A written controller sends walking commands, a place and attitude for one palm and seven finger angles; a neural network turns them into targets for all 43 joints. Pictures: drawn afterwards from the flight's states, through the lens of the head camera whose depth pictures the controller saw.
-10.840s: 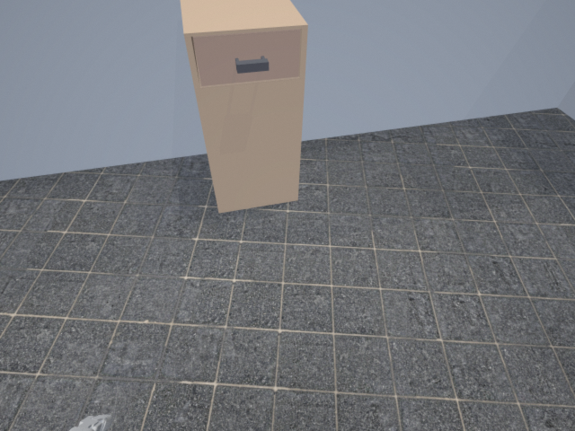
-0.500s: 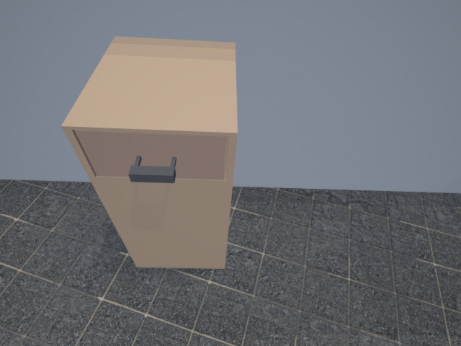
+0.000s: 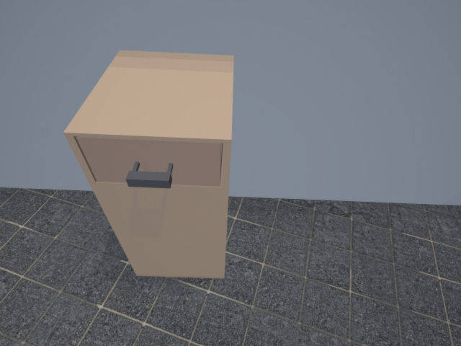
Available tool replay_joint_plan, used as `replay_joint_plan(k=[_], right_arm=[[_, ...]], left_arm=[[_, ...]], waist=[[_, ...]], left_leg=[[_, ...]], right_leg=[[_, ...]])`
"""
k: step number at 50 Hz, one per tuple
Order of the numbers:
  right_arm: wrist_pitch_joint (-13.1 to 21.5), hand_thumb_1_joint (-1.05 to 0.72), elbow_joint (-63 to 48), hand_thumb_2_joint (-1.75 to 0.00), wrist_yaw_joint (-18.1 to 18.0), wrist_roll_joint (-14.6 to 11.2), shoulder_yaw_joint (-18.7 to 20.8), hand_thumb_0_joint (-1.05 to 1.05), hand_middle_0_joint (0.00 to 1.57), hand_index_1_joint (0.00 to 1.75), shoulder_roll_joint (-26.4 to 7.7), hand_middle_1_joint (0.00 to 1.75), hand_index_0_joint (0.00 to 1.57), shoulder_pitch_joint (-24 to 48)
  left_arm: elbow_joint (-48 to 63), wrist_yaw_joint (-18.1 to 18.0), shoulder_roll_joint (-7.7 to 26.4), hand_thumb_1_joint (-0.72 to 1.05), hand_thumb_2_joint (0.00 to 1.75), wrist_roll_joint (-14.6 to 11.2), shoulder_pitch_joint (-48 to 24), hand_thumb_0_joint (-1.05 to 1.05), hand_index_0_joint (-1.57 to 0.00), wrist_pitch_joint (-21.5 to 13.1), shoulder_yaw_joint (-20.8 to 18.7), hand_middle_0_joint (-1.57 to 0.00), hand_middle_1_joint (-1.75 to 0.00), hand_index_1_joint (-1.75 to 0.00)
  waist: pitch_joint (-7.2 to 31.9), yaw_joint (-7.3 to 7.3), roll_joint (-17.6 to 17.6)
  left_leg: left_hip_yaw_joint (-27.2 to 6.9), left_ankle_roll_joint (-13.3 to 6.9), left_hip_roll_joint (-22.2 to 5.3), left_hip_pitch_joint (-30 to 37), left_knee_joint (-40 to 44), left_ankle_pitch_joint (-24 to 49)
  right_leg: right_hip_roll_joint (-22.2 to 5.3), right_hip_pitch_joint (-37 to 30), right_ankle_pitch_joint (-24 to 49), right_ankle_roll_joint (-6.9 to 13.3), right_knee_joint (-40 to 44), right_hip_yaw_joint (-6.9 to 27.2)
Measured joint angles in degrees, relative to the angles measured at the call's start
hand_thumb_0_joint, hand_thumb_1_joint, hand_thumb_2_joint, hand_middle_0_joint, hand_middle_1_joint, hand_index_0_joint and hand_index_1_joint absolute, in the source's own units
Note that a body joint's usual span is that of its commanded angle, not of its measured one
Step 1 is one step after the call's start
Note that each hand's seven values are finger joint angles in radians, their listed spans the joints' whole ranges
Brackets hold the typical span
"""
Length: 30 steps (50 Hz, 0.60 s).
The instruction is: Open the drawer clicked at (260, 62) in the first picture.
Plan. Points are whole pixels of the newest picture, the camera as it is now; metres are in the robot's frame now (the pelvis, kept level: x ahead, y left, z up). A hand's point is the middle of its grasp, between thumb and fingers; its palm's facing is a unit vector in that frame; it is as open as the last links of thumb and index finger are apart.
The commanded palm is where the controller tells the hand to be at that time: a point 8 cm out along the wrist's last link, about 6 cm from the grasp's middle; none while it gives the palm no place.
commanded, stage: come to a stop and stand still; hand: left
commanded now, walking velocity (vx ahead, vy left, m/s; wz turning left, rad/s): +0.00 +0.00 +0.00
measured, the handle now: (151, 172) +0.51 +0.23 -0.04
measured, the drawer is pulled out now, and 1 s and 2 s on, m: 0.00 0.00 0.00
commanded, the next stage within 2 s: look again from close up in 1.18 s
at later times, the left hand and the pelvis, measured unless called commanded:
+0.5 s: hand out of the picture -0.02 +0.19 -0.17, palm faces +0.02 -0.98 -0.21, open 7.4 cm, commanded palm none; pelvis +0.01 +0.02 +0.00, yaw -1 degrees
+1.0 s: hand out of the picture +0.02 +0.17 -0.17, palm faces +0.01 -0.98 -0.20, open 7.3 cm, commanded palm none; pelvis +0.03 +0.00 +0.00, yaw -1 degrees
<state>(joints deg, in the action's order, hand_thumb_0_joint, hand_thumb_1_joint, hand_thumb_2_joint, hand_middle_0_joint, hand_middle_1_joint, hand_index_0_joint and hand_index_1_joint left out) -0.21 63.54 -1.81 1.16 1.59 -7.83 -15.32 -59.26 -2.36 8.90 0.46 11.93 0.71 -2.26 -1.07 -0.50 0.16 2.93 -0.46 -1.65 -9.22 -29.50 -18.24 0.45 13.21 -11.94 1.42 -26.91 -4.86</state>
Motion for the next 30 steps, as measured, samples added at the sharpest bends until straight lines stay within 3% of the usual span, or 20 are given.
replay_joint_plan(k=[5, 11, 16, 30], right_arm=[[0.5, -0.92, 0.6, -0.9, 0.4, -0.1, -1.0, 0.01, 0.2, 0.3, 0.3, 0.3, 0.2, -1.9], [0.8, -0.91, -4.1, -0.9, 1.0, 0.2, -1.4, 0.01, 0.2, 0.3, -0.8, 0.3, 0.2, -3.5], [1.2, -0.91, -3.9, -0.9, 1.0, 0.0, -2.3, 0.01, 0.2, 0.3, -0.8, 0.3, 0.2, -5.0], [2.2, -0.91, -0.2, -0.9, 0.4, -0.2, -3.2, 0.01, 0.2, 0.3, -0.3, 0.3, 0.2, -3.8]], left_arm=[[-1.5, -0.2, 0.6, 0.95, 0.89, 0.1, 2.5, -0.01, -0.2, -1.0, 1.0, -0.2, -0.3, -0.3], [-2.9, 0.2, 0.3, 0.93, 0.89, 0.3, 6.6, 0.0, -0.2, -0.6, 2.6, -0.2, -0.3, -0.3], [-4.4, 0.5, 0.0, 0.92, 0.89, 0.2, 8.6, 0.0, -0.2, -0.7, 3.1, -0.2, -0.3, -0.3], [-5.9, 0.4, -3.1, 0.91, 0.9, 0.0, 6.5, 0.0, -0.2, -1.7, 3.6, -0.2, -0.3, -0.3]], waist=[[0.7, 0.81, 0.4], [0.3, -0.1, -1.3], [1.0, 0.32, -2.4], [0.3, 0.55, -2.2]], left_leg=[[0.5, -0.3, 0.8, 1.2, 4.2, 2.3], [1.4, -1.7, 2.0, -2.4, -0.4, 0.1], [1.9, -2.2, 3.0, -0.8, 0.9, 0.1], [2.4, -2.0, 3.3, 2.6, 4.8, 0.7]], right_leg=[[-0.6, -0.8, 2.2, -0.5, 3.5, 0.5], [-2.0, 3.6, -0.3, -1.0, -2.4, 1.5], [-2.8, 2.9, -1.0, -1.8, -2.8, 2.1], [-2.9, 0.9, -1.6, -1.9, -1.6, 2.7]])
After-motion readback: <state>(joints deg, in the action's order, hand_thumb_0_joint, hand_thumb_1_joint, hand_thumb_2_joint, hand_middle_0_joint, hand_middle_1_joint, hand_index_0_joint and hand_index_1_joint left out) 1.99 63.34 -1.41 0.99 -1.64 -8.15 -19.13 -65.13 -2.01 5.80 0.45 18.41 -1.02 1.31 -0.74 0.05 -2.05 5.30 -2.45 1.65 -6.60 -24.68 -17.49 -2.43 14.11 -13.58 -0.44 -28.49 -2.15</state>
